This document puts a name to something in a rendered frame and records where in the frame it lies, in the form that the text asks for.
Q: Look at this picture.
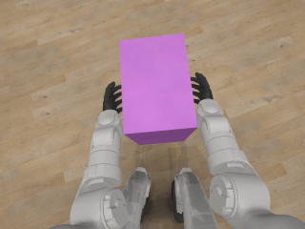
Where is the robot right hand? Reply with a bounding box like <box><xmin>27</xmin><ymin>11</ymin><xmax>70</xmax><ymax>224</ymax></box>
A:
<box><xmin>190</xmin><ymin>72</ymin><xmax>214</xmax><ymax>104</ymax></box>

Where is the robot left hand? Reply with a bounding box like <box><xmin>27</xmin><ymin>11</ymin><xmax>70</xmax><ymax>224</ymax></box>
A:
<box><xmin>102</xmin><ymin>81</ymin><xmax>123</xmax><ymax>114</ymax></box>

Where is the robot right thigh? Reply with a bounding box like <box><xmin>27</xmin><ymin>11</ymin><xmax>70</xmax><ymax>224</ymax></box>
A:
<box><xmin>174</xmin><ymin>172</ymin><xmax>220</xmax><ymax>229</ymax></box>

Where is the carton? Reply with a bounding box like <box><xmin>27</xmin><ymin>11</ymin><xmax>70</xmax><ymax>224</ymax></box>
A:
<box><xmin>119</xmin><ymin>33</ymin><xmax>198</xmax><ymax>145</ymax></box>

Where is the robot thigh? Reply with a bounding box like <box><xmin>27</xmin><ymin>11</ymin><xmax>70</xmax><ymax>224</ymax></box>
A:
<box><xmin>174</xmin><ymin>172</ymin><xmax>220</xmax><ymax>229</ymax></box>
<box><xmin>121</xmin><ymin>171</ymin><xmax>152</xmax><ymax>229</ymax></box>

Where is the robot left upper arm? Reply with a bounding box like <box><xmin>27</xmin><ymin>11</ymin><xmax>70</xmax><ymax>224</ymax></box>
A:
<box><xmin>49</xmin><ymin>186</ymin><xmax>129</xmax><ymax>229</ymax></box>

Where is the robot left forearm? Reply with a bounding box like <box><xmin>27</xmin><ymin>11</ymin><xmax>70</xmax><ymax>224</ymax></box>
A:
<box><xmin>70</xmin><ymin>110</ymin><xmax>124</xmax><ymax>220</ymax></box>

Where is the robot right forearm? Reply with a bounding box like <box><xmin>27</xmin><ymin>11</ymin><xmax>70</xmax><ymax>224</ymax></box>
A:
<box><xmin>196</xmin><ymin>98</ymin><xmax>271</xmax><ymax>203</ymax></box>

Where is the robot left thigh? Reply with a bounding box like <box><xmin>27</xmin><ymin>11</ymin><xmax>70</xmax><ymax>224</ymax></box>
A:
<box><xmin>121</xmin><ymin>171</ymin><xmax>152</xmax><ymax>229</ymax></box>

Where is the robot right upper arm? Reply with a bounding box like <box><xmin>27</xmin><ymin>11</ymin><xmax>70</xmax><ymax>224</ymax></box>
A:
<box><xmin>209</xmin><ymin>172</ymin><xmax>305</xmax><ymax>229</ymax></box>

